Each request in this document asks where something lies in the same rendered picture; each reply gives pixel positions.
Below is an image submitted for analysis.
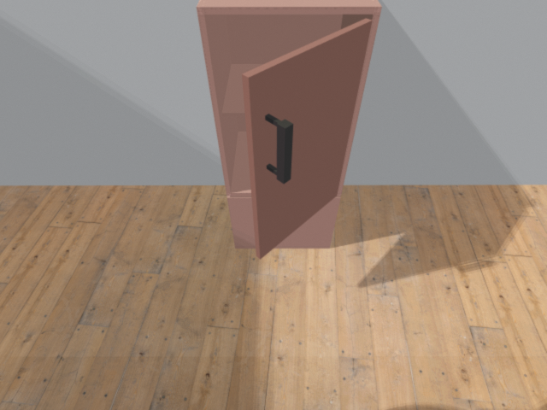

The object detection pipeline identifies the handle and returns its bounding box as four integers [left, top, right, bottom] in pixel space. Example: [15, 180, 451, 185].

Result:
[265, 114, 293, 184]

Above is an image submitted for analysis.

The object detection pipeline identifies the cupboard door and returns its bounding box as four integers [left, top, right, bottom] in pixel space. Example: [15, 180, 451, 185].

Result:
[242, 18, 372, 259]

